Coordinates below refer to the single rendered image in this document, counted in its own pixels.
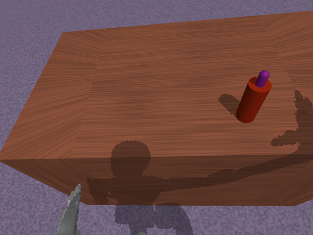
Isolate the bottle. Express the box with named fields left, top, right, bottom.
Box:
left=236, top=70, right=272, bottom=123

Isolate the left robot hand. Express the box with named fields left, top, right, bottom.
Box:
left=56, top=184, right=82, bottom=235

